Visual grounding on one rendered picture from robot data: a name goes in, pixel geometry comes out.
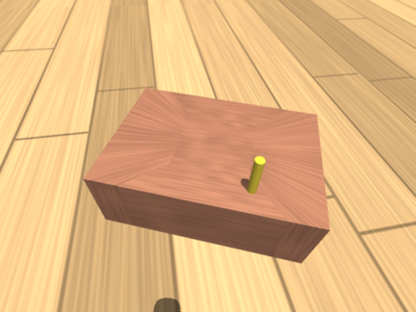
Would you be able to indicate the can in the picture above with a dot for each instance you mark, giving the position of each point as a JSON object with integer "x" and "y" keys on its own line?
{"x": 257, "y": 170}

